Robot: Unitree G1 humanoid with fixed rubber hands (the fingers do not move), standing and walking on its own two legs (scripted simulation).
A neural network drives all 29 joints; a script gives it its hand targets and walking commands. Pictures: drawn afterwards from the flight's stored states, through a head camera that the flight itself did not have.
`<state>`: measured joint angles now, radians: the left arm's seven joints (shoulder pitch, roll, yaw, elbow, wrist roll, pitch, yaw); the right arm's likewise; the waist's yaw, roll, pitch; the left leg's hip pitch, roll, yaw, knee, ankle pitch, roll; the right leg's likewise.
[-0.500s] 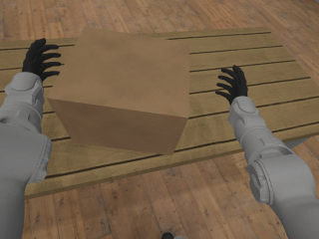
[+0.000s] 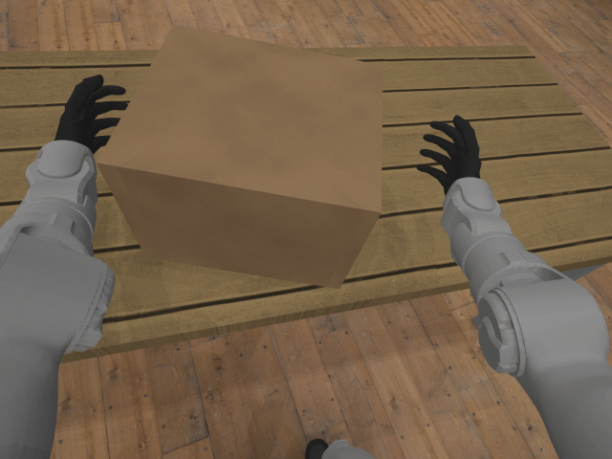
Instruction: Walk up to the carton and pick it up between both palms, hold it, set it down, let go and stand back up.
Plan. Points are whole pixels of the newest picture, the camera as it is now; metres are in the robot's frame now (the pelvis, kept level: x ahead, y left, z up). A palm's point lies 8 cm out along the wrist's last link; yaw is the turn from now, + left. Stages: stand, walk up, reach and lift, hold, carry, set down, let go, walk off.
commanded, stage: reach and lift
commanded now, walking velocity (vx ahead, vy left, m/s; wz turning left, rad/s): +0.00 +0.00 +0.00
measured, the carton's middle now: (261, 164) +0.54 -0.02 +0.03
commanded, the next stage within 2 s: none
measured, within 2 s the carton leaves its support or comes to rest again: neither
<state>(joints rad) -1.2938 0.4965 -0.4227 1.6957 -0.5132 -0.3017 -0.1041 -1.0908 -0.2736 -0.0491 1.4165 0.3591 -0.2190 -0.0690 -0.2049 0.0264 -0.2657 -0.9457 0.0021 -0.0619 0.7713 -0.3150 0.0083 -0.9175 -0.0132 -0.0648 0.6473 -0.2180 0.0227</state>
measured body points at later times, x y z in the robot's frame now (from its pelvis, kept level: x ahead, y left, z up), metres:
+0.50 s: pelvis +0.00 +0.00 +0.00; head +0.11 +0.04 +0.44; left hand +0.54 +0.16 +0.10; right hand +0.46 -0.23 +0.09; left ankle +0.00 +0.11 -0.70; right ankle +0.03 -0.14 -0.70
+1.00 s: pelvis +0.00 -0.01 +0.00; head +0.12 +0.03 +0.44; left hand +0.54 +0.15 +0.09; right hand +0.46 -0.24 +0.09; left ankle +0.00 +0.11 -0.70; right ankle +0.03 -0.14 -0.70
